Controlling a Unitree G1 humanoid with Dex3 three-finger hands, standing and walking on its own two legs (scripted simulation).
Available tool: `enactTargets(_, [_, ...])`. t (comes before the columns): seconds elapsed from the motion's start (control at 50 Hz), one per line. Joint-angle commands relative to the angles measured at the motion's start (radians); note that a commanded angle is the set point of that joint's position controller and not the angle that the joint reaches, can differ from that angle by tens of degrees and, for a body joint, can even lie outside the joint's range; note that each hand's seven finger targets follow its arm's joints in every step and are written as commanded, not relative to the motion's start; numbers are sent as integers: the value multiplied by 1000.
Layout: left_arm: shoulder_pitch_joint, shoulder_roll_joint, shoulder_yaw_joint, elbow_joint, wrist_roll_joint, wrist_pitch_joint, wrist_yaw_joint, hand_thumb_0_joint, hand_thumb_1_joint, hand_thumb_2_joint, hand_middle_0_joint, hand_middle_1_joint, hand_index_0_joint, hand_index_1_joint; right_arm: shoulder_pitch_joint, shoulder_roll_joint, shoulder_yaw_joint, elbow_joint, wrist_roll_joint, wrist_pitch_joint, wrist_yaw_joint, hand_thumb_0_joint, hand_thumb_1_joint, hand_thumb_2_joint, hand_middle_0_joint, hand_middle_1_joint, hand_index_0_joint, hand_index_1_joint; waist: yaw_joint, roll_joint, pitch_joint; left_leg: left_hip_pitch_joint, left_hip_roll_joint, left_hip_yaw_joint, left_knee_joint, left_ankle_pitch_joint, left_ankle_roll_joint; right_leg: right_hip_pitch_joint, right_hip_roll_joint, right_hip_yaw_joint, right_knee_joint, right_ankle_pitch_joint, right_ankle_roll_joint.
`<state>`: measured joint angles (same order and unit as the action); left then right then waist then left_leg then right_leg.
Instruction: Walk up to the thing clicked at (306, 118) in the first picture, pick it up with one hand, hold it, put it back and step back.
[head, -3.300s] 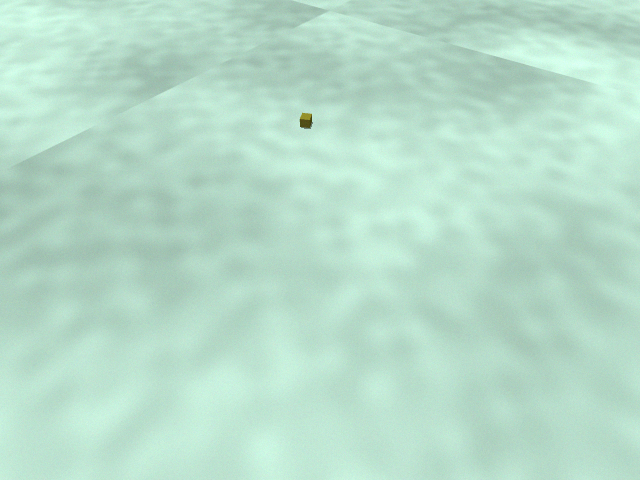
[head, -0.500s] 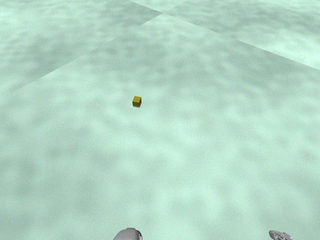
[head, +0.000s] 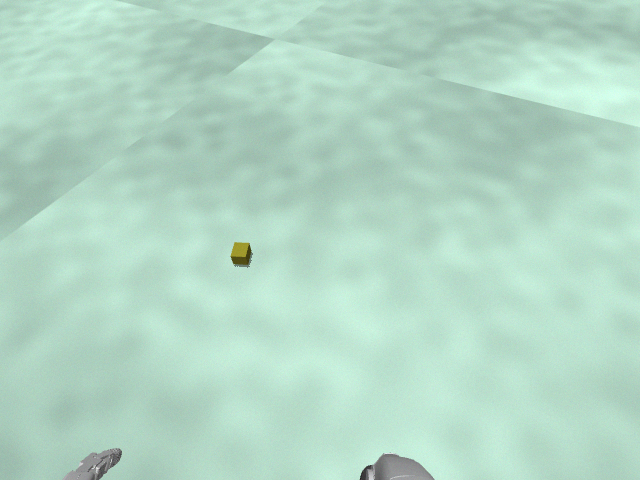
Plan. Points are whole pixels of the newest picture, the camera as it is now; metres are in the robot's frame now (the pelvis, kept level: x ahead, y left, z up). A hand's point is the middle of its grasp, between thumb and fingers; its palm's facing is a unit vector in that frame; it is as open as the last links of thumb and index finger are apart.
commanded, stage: walk up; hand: left
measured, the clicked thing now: (241, 253) +0.98 +0.31 -0.73
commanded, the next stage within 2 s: none
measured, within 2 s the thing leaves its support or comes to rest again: neither
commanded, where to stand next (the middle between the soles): +0.56 +0.08 m, yaw -1 degrees
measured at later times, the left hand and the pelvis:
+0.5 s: hand (87, 452) +0.19 +0.34 -0.14, palm faces +0.01 -0.92 -0.38, open 7.4 cm; pelvis +0.18 +0.05 +0.01, yaw +2 degrees
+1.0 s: hand (134, 300) +0.43 +0.33 -0.12, palm faces -0.10 -0.92 -0.39, open 7.4 cm; pelvis +0.34 +0.06 +0.01, yaw -2 degrees
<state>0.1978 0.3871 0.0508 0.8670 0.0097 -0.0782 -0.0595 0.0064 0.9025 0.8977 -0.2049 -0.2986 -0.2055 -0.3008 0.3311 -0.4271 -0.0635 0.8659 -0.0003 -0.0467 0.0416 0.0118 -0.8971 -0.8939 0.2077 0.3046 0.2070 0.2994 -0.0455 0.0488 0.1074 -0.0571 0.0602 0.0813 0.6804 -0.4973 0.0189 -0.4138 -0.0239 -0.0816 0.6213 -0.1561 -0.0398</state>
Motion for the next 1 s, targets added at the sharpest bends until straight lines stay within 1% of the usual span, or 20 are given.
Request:
enactTargets(0.0, [230, 387, 109, -31, -17, -26, 39, 0, 900, 900, -200, -300, -200, -300, 27, -222, -47, -101, -3, -20, -15, 0, -900, -900, 200, 300, 200, 300, 149, -231, -226, -550, -49, -107, 546, -45, 35, 558, -454, 789, -354, -329, -247])
enactTargets(0.02, [184, 352, 100, -48, -22, -24, 42, 0, 900, 900, -200, -300, -200, -300, -8, -227, -53, -87, -4, -18, -17, 0, -900, -900, 200, 300, 200, 300, 132, -180, -150, -549, -23, -149, 569, 11, 29, 447, -411, 710, -380, -327, -229])
enactTargets(0.06, [124, 294, 76, -52, -23, -30, 49, 0, 900, 900, -200, -300, -200, -300, 10, -191, -46, -56, 13, -11, -11, 0, -900, -900, 200, 300, 200, 300, 80, -151, -67, -488, -4, -202, 494, 144, 30, 307, -279, 426, -374, -126, -99])
enactTargets(0.12, [103, 260, 66, -52, -19, -42, 44, 0, 900, 900, -200, -300, -200, -300, 62, -159, -40, -28, 1, 6, 5, 0, -900, -900, 200, 300, 200, 300, 42, -195, -53, -420, -13, -159, 401, 238, 14, 228, -194, 225, -370, 93, -76])
enactTargets(0.18, [129, 259, 67, -69, -12, -51, 43, 0, 900, 900, -200, -300, -200, -300, 23, -153, -48, -37, -6, 18, 18, 0, -900, -900, 200, 300, 200, 300, 51, -182, -36, -463, -11, -148, 312, 306, -15, 240, -197, 181, -403, 76, -97])
enactTargets(0.3, [119, 302, 90, -86, 5, -44, 39, 0, 900, 900, -200, -300, -200, -300, -131, -161, -57, -81, -28, 10, 45, 0, -900, -900, 200, 300, 200, 300, 81, -195, 36, -455, 71, -126, 35, 327, -31, 171, -248, 191, -450, -305, -154])
enactTargets(0.4, [117, 311, 88, -74, -2, -35, 38, 0, 900, 900, -200, -300, -200, -300, -109, -167, -63, -66, -27, -14, 46, 0, -900, -900, 200, 300, 200, 300, 59, -157, -30, -281, 37, -56, -95, 295, 7, 187, -247, 170, -314, -189, -148])
enactTargets(0.44, [120, 290, 74, -76, 1, -28, 39, 0, 900, 900, -200, -300, -200, -300, 1, -189, -74, -31, -29, -24, 33, 0, -900, -900, 200, 300, 200, 300, -7, -74, -79, -80, -10, -29, -142, 277, 21, 115, -209, 131, -120, -39, -113])
enactTargets(0.46, [155, 242, 56, -78, 2, -23, 39, 0, 900, 900, -200, -300, -200, -300, 114, -231, -89, 0, -34, -33, 19, 0, -900, -900, 200, 300, 200, 300, -54, 70, -146, 60, 6, -109, -209, 168, 54, 70, -136, 74, 164, 62, -82])
enactTargets(0.48, [223, 142, 28, -83, -11, -18, 34, 0, 900, 900, -200, -300, -200, -300, 149, -318, -110, -10, -43, -41, 5, 0, -900, -900, 200, 300, 200, 300, -38, 342, -157, 145, 228, -464, -335, 31, 113, -136, 0, 11, 438, -218, -14])
enactTargets(0.5, [235, 199, 43, -66, -14, -9, 45, 0, 900, 900, -200, -300, -200, -300, 114, -340, -108, -43, -16, -44, 2, 0, -900, -900, 200, 300, 200, 300, -28, 244, -131, 135, 350, -740, -457, -17, 187, -245, 70, 76, 525, -377, -7])
enactTargets(0.52, [188, 263, 50, -49, -6, -2, 57, 0, 900, 900, -200, -300, -200, -300, 87, -333, -109, -39, 0, -40, 3, 0, -900, -900, 200, 300, 200, 300, -21, 176, -81, 72, 373, -744, -442, -16, 238, -266, 9, 140, 587, -375, -21])
enactTargets(0.56, [174, 264, 44, -35, -17, -4, 49, 0, 900, 900, -200, -300, -200, -300, 10, -255, -77, -67, 0, -42, -8, 0, -900, -900, 200, 300, 200, 300, 18, 65, -16, -82, 256, -440, -420, 235, 146, -178, -34, 223, 524, -235, -14])
enactTargets(0.6, [220, 239, 44, -5, -28, 4, 36, 0, 900, 900, -200, -300, -200, -300, -10, -215, -60, -66, 3, -53, -13, 0, -900, -900, 200, 300, 200, 300, 42, 100, -12, -113, 181, -261, -410, 422, 82, -105, -47, 208, 443, -162, -1])
enactTargets(0.66, [217, 218, 40, -10, -18, 18, 27, 0, 900, 900, -200, -300, -200, -300, -9, -224, -68, -90, 1, -57, -15, 0, -900, -900, 200, 300, 200, 300, 35, 126, -59, -62, 194, -224, -425, 388, 173, -110, -47, 146, 387, -124, 28])
enactTargets(0.72, [126, 213, 42, -39, -7, 17, 17, 0, 900, 900, -200, -300, -200, -300, 16, -221, -70, -95, -5, -57, -17, 0, -900, -900, 200, 300, 200, 300, 13, 97, -24, -47, 203, -200, -450, 381, 201, -162, -64, 138, 284, -100, 45])
enactTargets(0.82, [35, 175, 35, -66, -2, 6, 7, 0, 900, 900, -200, -300, -200, -300, 37, -225, -71, -100, -7, -46, -15, 0, -900, -900, 200, 300, 200, 300, -4, 86, -7, -49, 185, -131, -394, 528, 192, -101, -72, 62, 74, -19, 30])
enactTargets(0.92, [115, 179, 47, -31, -3, -12, 15, 0, 900, 900, -200, -300, -200, -300, -11, -217, -65, -134, -3, -28, -14, 0, -900, -900, 200, 300, 200, 300, 54, 22, -78, -110, 159, -100, -212, 501, 153, 172, -15, 21, -116, 42, 11])
enactTargets(0.96, [255, 256, 81, 4, 5, -29, 35, 0, 900, 900, -200, -300, -200, -300, 42, -143, -35, -140, 0, -26, -11, 0, -900, -900, 200, 300, 200, 300, 118, -176, -189, -229, 65, -31, 122, 407, 105, 445, -48, 105, -203, -36, -24])
enactTargets(0.98, [298, 342, 106, -7, 9, -35, 46, 0, 900, 900, -200, -300, -200, -300, 99, -90, -14, -154, 1, -27, -7, 0, -900, -900, 200, 300, 200, 300, 118, -360, -246, -407, -34, 6, 321, 79, 58, 565, -283, 469, -255, -170, -90])
